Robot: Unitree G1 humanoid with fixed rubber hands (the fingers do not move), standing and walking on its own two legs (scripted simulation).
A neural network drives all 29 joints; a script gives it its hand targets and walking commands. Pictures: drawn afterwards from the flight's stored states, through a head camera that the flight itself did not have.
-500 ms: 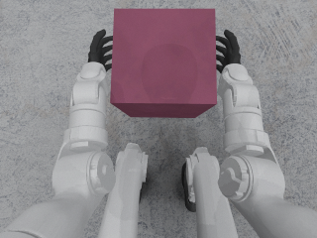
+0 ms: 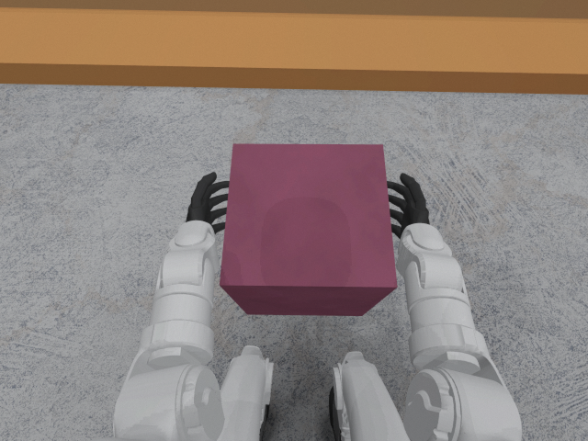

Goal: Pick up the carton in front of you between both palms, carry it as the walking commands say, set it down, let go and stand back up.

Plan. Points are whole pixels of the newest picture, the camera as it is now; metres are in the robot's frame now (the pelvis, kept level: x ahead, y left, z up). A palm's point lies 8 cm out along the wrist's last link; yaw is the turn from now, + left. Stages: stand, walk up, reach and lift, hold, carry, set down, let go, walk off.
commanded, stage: reach and lift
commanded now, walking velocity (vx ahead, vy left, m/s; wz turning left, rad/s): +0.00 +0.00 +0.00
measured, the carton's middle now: (305, 241) +0.41 +0.01 -0.10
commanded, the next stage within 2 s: hold in 1.62 s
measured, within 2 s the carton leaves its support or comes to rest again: neither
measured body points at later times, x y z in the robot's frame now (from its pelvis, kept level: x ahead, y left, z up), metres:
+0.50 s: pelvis +0.04 +0.00 +0.12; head +0.06 +0.00 +0.57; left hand +0.36 +0.15 +0.12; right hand +0.37 -0.15 +0.12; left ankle +0.07 +0.12 -0.60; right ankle +0.06 -0.12 -0.60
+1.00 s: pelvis +0.03 +0.00 +0.14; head +0.02 +0.00 +0.58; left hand +0.35 +0.15 +0.16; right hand +0.36 -0.15 +0.16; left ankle +0.07 +0.12 -0.60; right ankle +0.06 -0.12 -0.60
